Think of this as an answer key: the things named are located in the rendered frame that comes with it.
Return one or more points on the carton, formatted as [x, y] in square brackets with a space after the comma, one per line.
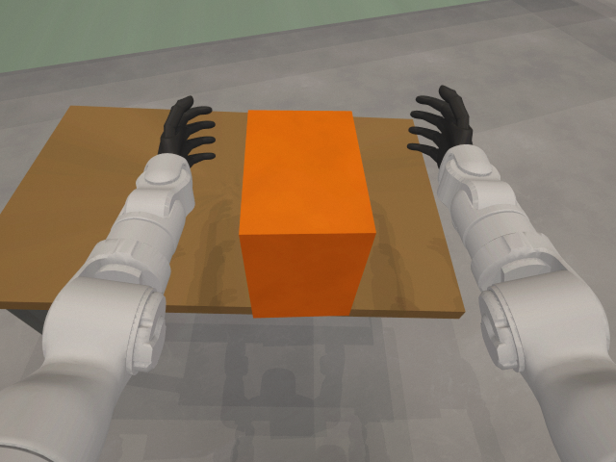
[306, 225]

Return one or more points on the right robot hand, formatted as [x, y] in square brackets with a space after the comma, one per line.
[454, 124]

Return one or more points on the left robot forearm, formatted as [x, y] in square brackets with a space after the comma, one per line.
[146, 232]

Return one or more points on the left robot hand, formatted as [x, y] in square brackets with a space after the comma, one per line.
[174, 139]

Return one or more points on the table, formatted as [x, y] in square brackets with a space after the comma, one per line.
[75, 189]

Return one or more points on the robot right upper arm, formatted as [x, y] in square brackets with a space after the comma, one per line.
[548, 328]

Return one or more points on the robot left upper arm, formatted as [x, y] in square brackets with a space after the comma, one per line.
[101, 333]

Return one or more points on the right robot forearm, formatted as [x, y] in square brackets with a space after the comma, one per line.
[496, 231]

